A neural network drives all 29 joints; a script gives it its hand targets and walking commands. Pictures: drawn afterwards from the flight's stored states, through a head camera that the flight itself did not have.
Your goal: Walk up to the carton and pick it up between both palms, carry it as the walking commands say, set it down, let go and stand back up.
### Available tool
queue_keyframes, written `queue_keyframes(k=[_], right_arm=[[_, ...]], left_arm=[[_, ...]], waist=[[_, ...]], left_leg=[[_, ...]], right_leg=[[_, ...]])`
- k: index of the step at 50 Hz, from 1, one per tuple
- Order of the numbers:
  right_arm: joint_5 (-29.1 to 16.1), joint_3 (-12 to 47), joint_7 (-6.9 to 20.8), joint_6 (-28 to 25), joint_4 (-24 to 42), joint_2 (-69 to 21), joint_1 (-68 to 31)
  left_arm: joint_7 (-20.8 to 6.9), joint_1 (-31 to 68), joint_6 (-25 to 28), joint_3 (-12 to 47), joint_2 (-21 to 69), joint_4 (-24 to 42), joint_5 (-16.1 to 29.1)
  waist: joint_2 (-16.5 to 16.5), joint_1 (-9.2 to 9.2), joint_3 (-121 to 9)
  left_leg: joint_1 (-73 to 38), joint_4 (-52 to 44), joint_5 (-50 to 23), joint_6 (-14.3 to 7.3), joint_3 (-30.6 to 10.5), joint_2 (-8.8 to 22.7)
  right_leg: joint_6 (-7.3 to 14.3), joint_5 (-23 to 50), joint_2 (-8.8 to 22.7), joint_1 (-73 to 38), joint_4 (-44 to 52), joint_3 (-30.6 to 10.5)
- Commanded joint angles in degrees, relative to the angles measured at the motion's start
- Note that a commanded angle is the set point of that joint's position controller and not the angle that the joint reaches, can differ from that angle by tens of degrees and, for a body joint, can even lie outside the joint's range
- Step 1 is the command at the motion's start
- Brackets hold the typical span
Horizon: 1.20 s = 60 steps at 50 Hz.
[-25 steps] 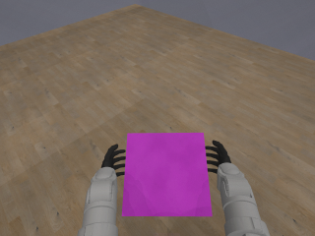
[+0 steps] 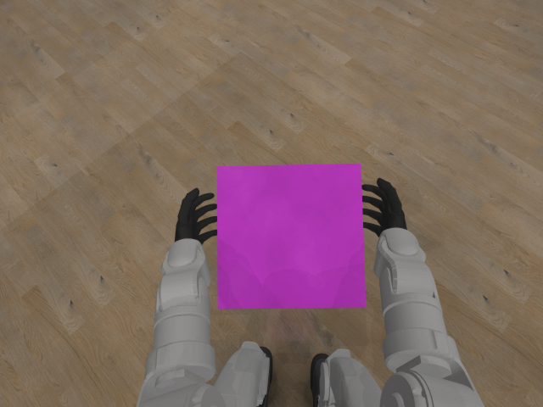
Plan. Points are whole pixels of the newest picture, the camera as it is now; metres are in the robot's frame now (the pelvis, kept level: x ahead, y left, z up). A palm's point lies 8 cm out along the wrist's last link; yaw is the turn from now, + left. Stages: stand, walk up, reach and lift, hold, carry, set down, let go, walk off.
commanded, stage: set down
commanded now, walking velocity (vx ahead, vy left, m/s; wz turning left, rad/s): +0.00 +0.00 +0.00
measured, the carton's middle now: (288, 233) +0.39 +0.04 -0.13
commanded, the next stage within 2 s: none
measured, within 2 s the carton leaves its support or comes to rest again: neither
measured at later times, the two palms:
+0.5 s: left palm (206, 240) +0.37 +0.18 -0.12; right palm (373, 230) +0.41 -0.12 -0.13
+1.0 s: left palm (213, 241) +0.39 +0.19 -0.22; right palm (358, 228) +0.44 -0.11 -0.22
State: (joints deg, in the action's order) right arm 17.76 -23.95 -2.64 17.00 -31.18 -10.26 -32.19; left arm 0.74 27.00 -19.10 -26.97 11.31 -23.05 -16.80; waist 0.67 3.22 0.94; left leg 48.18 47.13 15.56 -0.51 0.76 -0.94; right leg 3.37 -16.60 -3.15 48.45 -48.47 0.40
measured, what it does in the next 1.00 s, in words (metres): lowers itself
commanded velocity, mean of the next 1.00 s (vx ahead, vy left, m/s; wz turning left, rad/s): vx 0.00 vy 0.00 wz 0.00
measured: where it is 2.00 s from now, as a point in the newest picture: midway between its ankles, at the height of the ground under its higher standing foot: (289, 401)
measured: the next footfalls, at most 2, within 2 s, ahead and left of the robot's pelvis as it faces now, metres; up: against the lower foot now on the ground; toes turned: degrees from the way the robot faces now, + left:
none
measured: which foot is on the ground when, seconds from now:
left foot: down 0.00-1.00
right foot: down 0.00-1.00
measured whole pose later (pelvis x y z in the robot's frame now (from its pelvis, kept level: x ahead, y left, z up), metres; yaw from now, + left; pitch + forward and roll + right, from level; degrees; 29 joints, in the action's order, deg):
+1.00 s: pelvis -0.04 -0.01 -0.16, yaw -1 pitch +40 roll +3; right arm 14.9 -22.5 -9.3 19.5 -42.1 -4.2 -55.9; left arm 0.9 47.5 -19.4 -32.2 2.9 -33.2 -13.1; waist 2.3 4.5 -9.8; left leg 100.0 85.9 25.5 1.2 0.4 -1.4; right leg 4.0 -25.5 -4.6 101.3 -87.2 1.1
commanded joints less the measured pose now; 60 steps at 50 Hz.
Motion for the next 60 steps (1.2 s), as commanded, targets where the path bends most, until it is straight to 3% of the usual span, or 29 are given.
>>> queue_keyframes(k=[1,3,4,7,8,9,12,15,16,17,21,22,28,29,30,31,32,38,40,41,44,45,46,47,49,51,52,55,60], right_arm=[[-8.11,32.83,16.65,-1.16,-5.89,-52.81,-29.94],[-8.32,31.11,17.52,-0.41,-10.19,-54.88,-31.78],[-7.87,31.22,17.71,-0.87,-5.20,-51.20,-33.69],[-5.98,29.14,17.51,-0.51,-8.33,-52.07,-30.47],[-6.70,29.65,18.07,-0.27,-8.80,-51.90,-30.93],[-9.19,31.35,17.79,-1.56,-6.76,-53.68,-35.30],[-9.25,34.69,17.16,-0.95,-5.78,-53.52,-36.70],[-9.13,32.82,17.64,-0.13,-7.45,-52.14,-38.26],[-6.76,30.01,16.71,-0.18,-6.82,-48.83,-34.88],[-6.13,29.55,16.74,1.00,-10.59,-53.74,-31.55],[-9.90,32.92,16.41,-1.30,-8.45,-53.78,-35.81],[-11.16,35.95,16.36,-0.86,-6.28,-55.22,-40.28],[-7.89,30.07,15.20,0.33,-10.64,-52.77,-38.94],[-9.88,30.17,15.32,0.27,-12.94,-53.36,-41.72],[-9.18,30.45,15.13,-0.53,-11.90,-51.90,-40.80],[-11.55,34.31,15.00,-0.44,-9.15,-53.47,-46.22],[-10.51,32.61,14.24,-0.93,-9.21,-53.36,-43.64],[-10.98,32.44,13.16,0.56,-11.36,-52.06,-51.63],[-9.93,28.86,12.87,1.01,-13.98,-52.33,-48.67],[-11.75,31.79,13.34,0.74,-13.19,-53.92,-50.01],[-12.24,30.08,12.75,1.36,-15.09,-51.41,-53.20],[-10.61,27.82,12.29,1.63,-15.38,-50.45,-53.54],[-11.83,29.90,12.01,1.71,-14.83,-53.16,-54.86],[-11.12,27.07,11.13,1.55,-17.08,-51.87,-54.89],[-11.66,28.58,10.76,1.41,-15.56,-52.50,-55.78],[-10.27,26.52,11.04,0.86,-14.35,-49.37,-57.58],[-11.80,27.97,11.86,0.79,-16.14,-49.64,-59.32],[-8.83,24.66,11.60,1.36,-19.70,-51.49,-54.24],[-13.53,29.15,11.10,0.74,-17.10,-49.84,-58.18]], left_arm=[[-16.26,34.39,1.53,34.00,46.77,-4.56,6.74],[-15.84,41.27,2.11,33.18,45.24,-1.25,6.75],[-16.17,36.17,0.42,33.42,49.53,-6.78,7.46],[-16.88,38.99,1.30,34.55,48.34,-3.56,9.14],[-16.52,39.01,1.45,32.73,45.52,-2.04,7.23],[-17.02,46.02,2.18,37.89,48.13,0.32,9.93],[-17.38,37.96,1.59,33.18,46.31,-6.18,7.87],[-17.29,49.04,1.51,38.10,47.10,1.75,11.04],[-17.29,43.33,0.06,38.55,51.40,-6.68,12.09],[-17.45,45.02,0.62,35.60,45.71,-3.07,10.00],[-17.56,48.55,2.57,37.41,47.19,-1.71,11.46],[-17.81,43.98,1.75,35.00,46.12,-6.29,9.89],[-16.92,46.90,0.73,32.95,44.96,-8.24,10.13],[-16.47,50.09,0.97,31.71,44.16,-9.60,10.00],[-16.80,52.17,1.69,35.35,46.92,-4.89,12.19],[-16.21,55.63,2.50,33.86,44.29,-0.85,11.75],[-16.39,52.51,2.05,34.76,45.52,-6.16,12.03],[-16.15,58.32,1.39,28.82,42.68,-9.59,11.73],[-16.28,64.33,1.92,34.55,42.13,-3.87,14.30],[-16.02,62.08,2.22,30.57,39.89,-6.15,12.48],[-15.06,58.63,1.09,26.62,38.25,-12.37,10.48],[-16.14,60.58,0.81,26.94,39.35,-12.83,11.24],[-16.29,62.90,1.10,25.30,38.15,-11.09,11.85],[-16.64,68.93,1.78,27.85,37.65,-8.75,13.77],[-16.99,62.99,0.69,25.81,39.94,-13.08,11.14],[-15.99,68.17,0.93,27.88,39.21,-8.78,12.54],[-15.74,68.45,1.12,27.57,39.85,-7.79,12.60],[-15.79,66.08,1.55,26.12,39.79,-9.97,12.24],[-14.37,71.60,1.92,29.91,36.26,-4.90,14.98]], waist=[[-2.44,4.45,-41.15],[-1.41,5.42,-41.15],[-1.48,1.12,-42.56],[4.57,-0.42,-45.78],[-0.35,3.30,-45.24],[-2.45,-0.04,-48.62],[2.45,4.94,-48.59],[-0.26,1.50,-54.22],[-0.87,-4.82,-53.07],[2.60,-0.35,-51.31],[0.88,0.95,-57.78],[2.41,6.04,-59.51],[5.02,0.04,-56.53],[2.58,3.32,-53.74],[0.70,0.51,-59.00],[3.53,4.88,-62.89],[1.83,1.44,-62.32],[5.88,4.98,-62.57],[5.75,-1.35,-66.53],[4.91,5.78,-64.57],[3.89,7.32,-60.60],[7.02,2.49,-59.80],[8.08,5.82,-62.01],[5.86,1.87,-61.93],[4.05,4.64,-66.31],[3.38,1.72,-67.41],[-0.53,6.85,-67.15],[7.32,0.94,-64.36],[6.48,5.17,-68.75]], left_leg=[[-14.49,-1.30,-12.25,-0.06,-4.22,-3.89],[-12.52,-0.88,-7.57,-0.84,-4.42,-3.52],[-15.49,-0.78,-9.35,0.39,-4.46,-4.09],[-8.00,3.01,-12.22,-0.22,-5.04,-3.69],[-8.80,2.99,-11.99,0.30,-3.59,-3.98],[-7.83,4.94,-10.65,0.60,-3.57,-3.88],[-0.44,7.76,-8.98,-0.26,-1.53,-4.84],[-2.31,9.47,-5.92,0.39,-3.28,-4.05],[-4.62,9.62,-8.48,0.89,-4.69,-4.20],[-0.37,11.41,-9.67,-0.12,-3.37,-4.34],[7.54,15.98,-13.26,0.76,-2.23,-5.14],[7.21,16.55,-13.06,0.12,-1.32,-5.14],[11.82,20.20,-5.12,-0.03,-1.91,-5.46],[13.27,19.70,-3.61,0.05,-1.84,-5.26],[13.93,20.76,-6.64,1.11,-1.96,-5.53],[14.22,24.23,-7.97,0.56,-0.98,-5.93],[15.20,24.16,-6.92,0.55,-1.14,-5.85],[21.39,26.68,-0.57,-0.41,-0.64,-6.24],[21.96,28.39,-3.46,0.32,-1.87,-5.99],[25.20,29.26,-2.87,0.18,-0.23,-6.18],[27.86,29.38,2.26,0.18,0.94,-6.40],[29.82,30.54,2.04,-0.15,-0.14,-6.45],[31.70,32.32,2.14,-0.38,0.38,-6.57],[32.21,32.69,2.48,0.01,-0.25,-6.27],[31.88,34.04,1.61,0.44,1.37,-6.25],[29.23,33.18,0.36,1.17,1.43,-6.98],[30.68,33.68,-0.91,1.58,1.31,-7.05],[34.71,36.03,-1.53,0.78,0.88,-7.33],[35.15,39.11,-3.09,1.01,1.15,-6.86]], right_leg=[[-1.07,11.33,-1.47,-14.82,3.08,-8.80],[-1.56,6.23,-2.57,-10.59,1.30,-8.31],[-0.65,6.90,-3.16,-8.78,0.76,-6.24],[-1.11,10.26,-3.52,-6.89,-0.68,-6.16],[-1.21,9.52,-3.49,-4.77,-1.88,-6.86],[-1.21,9.20,-2.68,-5.12,-2.93,-7.22],[-2.28,9.33,-3.26,-6.79,-5.60,-7.47],[-1.13,4.17,-4.07,0.49,-8.38,-6.17],[-0.62,7.04,-3.68,-0.13,-8.14,-5.66],[-2.05,8.32,-4.21,2.27,-8.67,-6.06],[-2.27,15.64,-4.00,0.55,-13.21,-7.67],[-3.08,14.37,-4.23,0.45,-14.81,-7.36],[-3.19,4.48,-4.87,10.06,-16.05,-5.13],[-3.28,2.42,-4.80,12.10,-16.82,-5.86],[-2.57,6.45,-4.78,10.83,-17.71,-6.24],[-3.33,7.04,-4.98,12.17,-19.97,-7.21],[-3.01,7.58,-4.84,10.39,-20.49,-6.18],[-4.00,-0.44,-4.80,13.41,-23.63,-5.98],[-3.94,4.81,-5.48,14.96,-25.35,-4.41],[-4.13,3.99,-4.74,13.42,-24.82,-7.03],[-4.35,-1.91,-5.28,16.60,-26.36,-5.70],[-4.79,-1.62,-4.77,16.81,-26.52,-5.34],[-4.61,-1.56,-4.51,14.82,-26.52,-7.88],[-4.28,-1.55,-5.11,15.84,-27.21,-7.13],[-4.36,0.31,-4.61,13.59,-28.20,-7.16],[-3.94,1.65,-6.89,18.37,-31.49,-2.38],[-3.08,1.88,-6.03,18.26,-31.91,-5.41],[-4.58,3.95,-5.80,20.04,-32.32,-3.61],[-4.08,6.14,-5.76,21.18,-36.64,-4.32]])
